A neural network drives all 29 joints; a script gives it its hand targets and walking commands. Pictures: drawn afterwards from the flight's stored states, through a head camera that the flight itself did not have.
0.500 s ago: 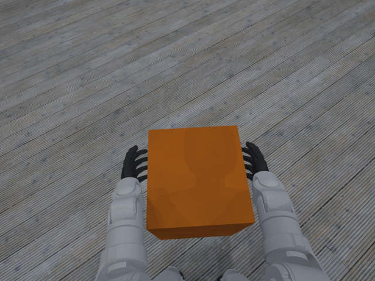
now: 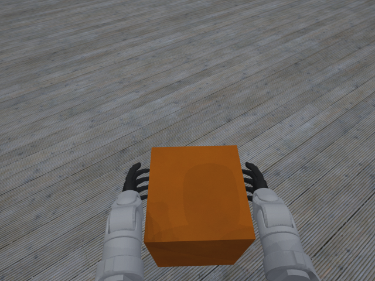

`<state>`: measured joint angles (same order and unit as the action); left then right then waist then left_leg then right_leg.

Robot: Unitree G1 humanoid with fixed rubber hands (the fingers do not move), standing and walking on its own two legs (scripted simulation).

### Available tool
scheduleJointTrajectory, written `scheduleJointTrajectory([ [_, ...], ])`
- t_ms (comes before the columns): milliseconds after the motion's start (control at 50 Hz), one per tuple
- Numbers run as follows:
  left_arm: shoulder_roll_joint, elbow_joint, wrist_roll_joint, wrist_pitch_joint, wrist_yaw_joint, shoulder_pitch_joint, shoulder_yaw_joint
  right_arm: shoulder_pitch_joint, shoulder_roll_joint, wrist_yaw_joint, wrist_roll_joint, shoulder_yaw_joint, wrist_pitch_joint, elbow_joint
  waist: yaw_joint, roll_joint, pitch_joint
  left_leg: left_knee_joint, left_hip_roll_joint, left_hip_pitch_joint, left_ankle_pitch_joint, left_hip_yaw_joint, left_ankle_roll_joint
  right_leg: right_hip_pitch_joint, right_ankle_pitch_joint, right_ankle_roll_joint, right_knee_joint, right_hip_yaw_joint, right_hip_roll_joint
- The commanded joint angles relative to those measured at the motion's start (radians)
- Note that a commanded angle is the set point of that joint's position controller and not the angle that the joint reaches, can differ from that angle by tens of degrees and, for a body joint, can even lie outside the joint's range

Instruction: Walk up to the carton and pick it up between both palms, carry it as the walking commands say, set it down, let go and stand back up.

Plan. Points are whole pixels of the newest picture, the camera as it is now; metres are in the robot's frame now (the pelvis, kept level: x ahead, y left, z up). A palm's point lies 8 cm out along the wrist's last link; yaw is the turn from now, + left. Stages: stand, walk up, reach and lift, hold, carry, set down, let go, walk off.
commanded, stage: reach and lift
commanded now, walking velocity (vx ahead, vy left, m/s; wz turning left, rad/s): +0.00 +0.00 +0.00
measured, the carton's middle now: (195, 209) +0.31 +0.02 -0.06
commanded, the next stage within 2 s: hold in 1.60 s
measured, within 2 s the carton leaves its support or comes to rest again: neither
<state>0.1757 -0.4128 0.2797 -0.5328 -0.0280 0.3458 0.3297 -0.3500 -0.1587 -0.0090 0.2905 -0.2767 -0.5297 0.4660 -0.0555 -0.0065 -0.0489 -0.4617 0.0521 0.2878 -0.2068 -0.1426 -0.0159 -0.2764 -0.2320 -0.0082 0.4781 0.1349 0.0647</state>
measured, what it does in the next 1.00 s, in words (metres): stands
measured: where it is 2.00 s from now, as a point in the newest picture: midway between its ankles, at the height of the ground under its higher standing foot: outside the picture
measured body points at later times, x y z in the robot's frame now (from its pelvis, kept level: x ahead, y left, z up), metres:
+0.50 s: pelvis +0.00 -0.01 +0.00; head -0.06 -0.01 +0.45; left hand +0.30 +0.16 +0.06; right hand +0.31 -0.13 +0.05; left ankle +0.02 +0.13 -0.74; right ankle +0.01 -0.12 -0.74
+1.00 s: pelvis +0.00 +0.01 +0.01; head -0.05 +0.01 +0.45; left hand +0.31 +0.15 +0.05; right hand +0.30 -0.14 +0.05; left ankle +0.02 +0.13 -0.74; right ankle +0.01 -0.12 -0.74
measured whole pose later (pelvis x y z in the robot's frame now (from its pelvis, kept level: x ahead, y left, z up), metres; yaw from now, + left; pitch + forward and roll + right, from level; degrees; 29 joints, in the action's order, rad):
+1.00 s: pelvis +0.00 +0.01 +0.01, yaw +0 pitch -7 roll +0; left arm 0.17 -0.30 0.30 -0.73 -0.01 0.34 0.26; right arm -0.31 -0.16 0.00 0.28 -0.25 -0.76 0.29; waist 0.01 0.00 0.01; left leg -0.39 0.05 0.07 -0.19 -0.13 0.00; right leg -0.04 -0.21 0.00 0.38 0.12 0.05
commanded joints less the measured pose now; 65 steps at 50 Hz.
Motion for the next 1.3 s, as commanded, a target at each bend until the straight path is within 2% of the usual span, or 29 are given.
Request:
scheduleJointTrajectory([
  [0, 1.013, -0.035, -0.211, -0.029, 0.254, 0.436, -0.557, -0.55, -0.925, 0.265, -0.219, 0.551, 0.016, -0.051, 0.002, -0.004, -0.309, 0.048, 0.032, -0.203, 0.232, 0.071, -0.013, 0.122, 0.181, -0.004, -0.078, -0.059, 0.026],
  [260, 0.976, 0.074, -0.244, -0.164, 0.262, 0.433, -0.584, -0.547, -0.903, 0.27, -0.259, 0.576, -0.117, -0.169, 0.012, -0.003, -0.189, 0.119, 0.021, -0.297, 0.179, 0.07, -0.007, 0.217, 0.145, 0.005, -0.148, -0.061, 0.014],
  [380, 0.942, 0.06, -0.225, -0.201, 0.267, 0.44, -0.546, -0.551, -0.89, 0.265, -0.248, 0.544, -0.162, -0.158, 0.016, 0.006, -0.114, 0.139, 0.023, -0.283, 0.12, 0.072, -0.002, 0.222, 0.1, 0.014, -0.174, -0.059, 0.008],
  [700, 0.933, 0.077, -0.238, -0.188, 0.277, 0.499, -0.574, -0.573, -0.91, 0.241, -0.266, 0.546, -0.171, -0.193, 0.061, 0.013, -0.164, 0.119, 0.028, -0.25, 0.097, 0.063, 0.01, 0.259, 0.129, 0.023, -0.169, -0.044, 0.0],
  [1280, 0.955, 0.157, -0.261, -0.202, 0.25, 0.364, -0.625, -0.441, -0.866, 0.255, -0.281, 0.579, -0.186, -0.301, 0.057, -0.003, -0.178, 0.128, 0.016, -0.331, 0.249, 0.045, -0.001, 0.239, 0.212, 0.01, -0.158, -0.055, 0.021],
])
